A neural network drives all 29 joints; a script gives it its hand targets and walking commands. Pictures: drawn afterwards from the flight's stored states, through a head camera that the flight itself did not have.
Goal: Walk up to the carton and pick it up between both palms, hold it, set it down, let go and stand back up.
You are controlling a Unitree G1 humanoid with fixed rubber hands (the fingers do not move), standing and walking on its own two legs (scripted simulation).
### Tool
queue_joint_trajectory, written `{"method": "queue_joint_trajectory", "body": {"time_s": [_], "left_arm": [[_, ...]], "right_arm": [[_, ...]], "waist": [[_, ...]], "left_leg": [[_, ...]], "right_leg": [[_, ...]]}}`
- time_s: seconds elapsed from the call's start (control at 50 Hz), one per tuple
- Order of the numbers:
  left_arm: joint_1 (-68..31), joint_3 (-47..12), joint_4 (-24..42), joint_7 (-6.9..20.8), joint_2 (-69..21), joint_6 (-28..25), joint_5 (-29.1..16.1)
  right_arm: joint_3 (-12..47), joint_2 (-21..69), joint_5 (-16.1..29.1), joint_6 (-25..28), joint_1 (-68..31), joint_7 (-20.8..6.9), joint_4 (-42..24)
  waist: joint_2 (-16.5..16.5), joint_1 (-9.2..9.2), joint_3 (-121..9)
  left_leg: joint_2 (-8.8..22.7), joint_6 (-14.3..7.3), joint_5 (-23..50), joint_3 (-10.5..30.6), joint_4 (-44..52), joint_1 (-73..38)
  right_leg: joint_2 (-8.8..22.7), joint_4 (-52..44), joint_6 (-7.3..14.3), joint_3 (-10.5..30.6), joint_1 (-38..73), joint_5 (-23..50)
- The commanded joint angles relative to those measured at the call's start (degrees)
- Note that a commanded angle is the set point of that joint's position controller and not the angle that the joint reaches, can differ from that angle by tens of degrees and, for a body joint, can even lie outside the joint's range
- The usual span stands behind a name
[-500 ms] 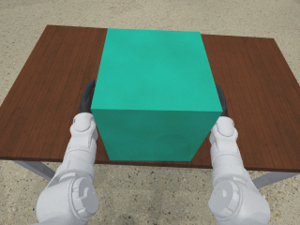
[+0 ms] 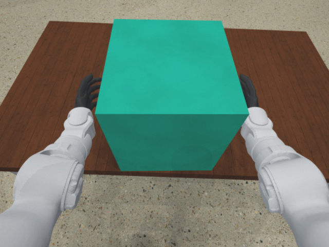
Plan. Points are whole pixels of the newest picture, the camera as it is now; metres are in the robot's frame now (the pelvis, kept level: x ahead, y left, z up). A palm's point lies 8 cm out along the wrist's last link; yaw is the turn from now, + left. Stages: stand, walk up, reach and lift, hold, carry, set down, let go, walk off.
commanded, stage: set down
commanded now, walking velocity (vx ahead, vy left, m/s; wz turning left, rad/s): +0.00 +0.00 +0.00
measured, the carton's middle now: (167, 101) +0.50 +0.05 +0.03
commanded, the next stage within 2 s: none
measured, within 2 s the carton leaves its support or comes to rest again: neither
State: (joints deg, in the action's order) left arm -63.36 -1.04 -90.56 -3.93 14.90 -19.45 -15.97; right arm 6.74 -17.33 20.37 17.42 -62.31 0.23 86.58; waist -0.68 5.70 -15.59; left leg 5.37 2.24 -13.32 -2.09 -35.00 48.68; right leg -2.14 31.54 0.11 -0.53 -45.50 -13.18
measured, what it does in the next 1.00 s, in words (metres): stands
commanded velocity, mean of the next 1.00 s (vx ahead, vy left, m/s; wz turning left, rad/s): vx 0.00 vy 0.00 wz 0.00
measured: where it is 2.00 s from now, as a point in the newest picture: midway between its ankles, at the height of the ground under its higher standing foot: outside the picture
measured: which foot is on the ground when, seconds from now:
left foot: down 0.00-1.00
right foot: down 0.00-1.00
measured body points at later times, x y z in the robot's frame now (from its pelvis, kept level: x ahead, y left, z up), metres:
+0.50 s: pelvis -0.02 -0.01 -0.01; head +0.10 -0.01 +0.42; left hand +0.46 +0.25 +0.09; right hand +0.51 -0.18 +0.09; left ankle +0.00 +0.14 -0.72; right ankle -0.01 -0.12 -0.72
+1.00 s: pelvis -0.02 -0.01 +0.01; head +0.05 +0.01 +0.45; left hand +0.45 +0.28 +0.18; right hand +0.51 -0.19 +0.19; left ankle +0.00 +0.14 -0.72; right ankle -0.01 -0.12 -0.72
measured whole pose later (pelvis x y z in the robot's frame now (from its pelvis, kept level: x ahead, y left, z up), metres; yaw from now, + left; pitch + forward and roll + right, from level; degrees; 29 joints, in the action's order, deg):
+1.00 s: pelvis -0.02 -0.01 +0.01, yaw +3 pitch +23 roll -2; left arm -69.8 -11.0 -70.8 -3.6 26.3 5.1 -25.8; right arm 12.3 -29.8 33.5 -1.8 -72.1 -4.9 78.4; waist -1.8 3.8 -14.9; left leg 4.8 2.9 -9.0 0.6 -30.5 44.4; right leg -1.9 28.3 1.4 -3.3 -40.7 -10.5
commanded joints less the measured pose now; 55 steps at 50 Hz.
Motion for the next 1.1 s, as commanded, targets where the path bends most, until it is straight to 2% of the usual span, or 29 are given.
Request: {"method": "queue_joint_trajectory", "body": {"time_s": [0.0,0.08,0.2,0.24,0.38,0.46,0.54,0.68,0.78,0.92,1.08], "left_arm": [[-23.2,-3.7,7.9,1.1,11.3,-2.7,-4.5],[-25.3,-6.9,12.0,2.1,13.2,-2.8,-8.3],[-28.4,-8.8,23.1,2.5,15.6,-0.4,-11.5],[-28.2,-8.0,25.7,2.5,16.9,1.5,-11.2],[-27.1,-2.4,28.1,2.2,20.7,8.9,-7.2],[-27.6,-1.2,27.7,1.7,20.5,12.4,-5.9],[-28.8,-1.9,26.1,1.4,19.9,14.6,-5.9],[-32.2,-5.9,24.3,1.2,19.1,16.7,-7.7],[-34.9,-8.5,25.7,0.8,18.8,18.5,-9.4],[-37.4,-8.3,30.4,0.3,20.8,22.0,-9.9],[-33.6,-4.3,34.5,0.5,22.5,27.6,-7.4]], "right_arm": [[2.7,-16.2,5.1,3.2,-26.4,-1.3,-6.5],[5.4,-18.0,8.7,2.7,-28.0,-3.1,-9.3],[7.6,-19.0,12.4,0.5,-30.3,-4.6,-19.1],[7.6,-19.8,12.9,-0.9,-30.8,-4.5,-21.3],[4.9,-23.7,11.9,-5.5,-32.9,-2.7,-24.5],[3.5,-23.7,10.5,-8.0,-34.0,-1.9,-24.1],[3.7,-22.8,10.4,-10.2,-34.7,-2.1,-21.2],[5.3,-22.6,12.5,-12.8,-35.9,-3.7,-15.9],[5.3,-23.6,13.5,-14.4,-37.3,-4.9,-14.8],[3.6,-26.1,13.3,-16.3,-39.8,-5.2,-17.3],[3.1,-27.2,13.1,-19.7,-38.7,-4.0,-20.9]], "waist": [[-0.2,-0.27,-42.4],[-0.6,-0.14,-46.9],[-1.1,0.53,-58.2],[-1.9,0.47,-59.8],[-5.6,0.14,-56.6],[-6.1,-0.31,-52.7],[-5.2,-0.47,-47.4],[-1.1,-0.56,-39.7],[1.9,-1.13,-38.4],[3.2,-1.87,-42.9],[0.7,-2.0,-42.0]], "left_leg": [[-3.1,3.7,34.1,-3.2,-4.2,-26.2],[-3.4,2.8,31.1,-3.3,-5.3,-21.8],[-4.3,1.2,29.7,-3.0,-7.8,-16.5],[-4.6,0.5,28.6,-2.7,-7.9,-15.2],[-5.2,-0.6,23.9,-2.5,-4.3,-12.4],[-5.1,-0.5,23.0,-2.2,-1.7,-15.0],[-4.7,-0.3,22.4,-1.9,0.6,-18.6],[-4.2,0.5,22.0,-1.3,2.9,-25.2],[-4.2,1.1,21.7,-1.0,3.3,-28.5],[-4.6,1.5,23.3,-0.7,3.3,-30.3],[-5.0,0.8,25.9,-0.3,5.1,-30.9]], "right_leg": [[-2.4,2.4,-3.2,-4.4,12.9,29.2],[-2.4,4.9,-3.7,-4.4,13.0,29.3],[-2.2,8.6,-4.2,-3.4,17.8,33.6],[-2.0,9.1,-4.3,-2.8,20.2,35.0],[-1.3,8.0,-5.4,-0.8,28.2,36.5],[-1.2,5.8,-5.1,-1.1,29.2,35.4],[-1.4,3.3,-4.3,-2.0,28.0,32.5],[-1.7,-0.9,-2.6,-3.4,22.7,25.4],[-1.7,-2.9,-1.5,-3.8,19.9,22.1],[-1.7,-3.1,-1.4,-4.0,21.8,25.5],[-1.5,-3.7,-2.5,-3.4,28.1,30.6]]}}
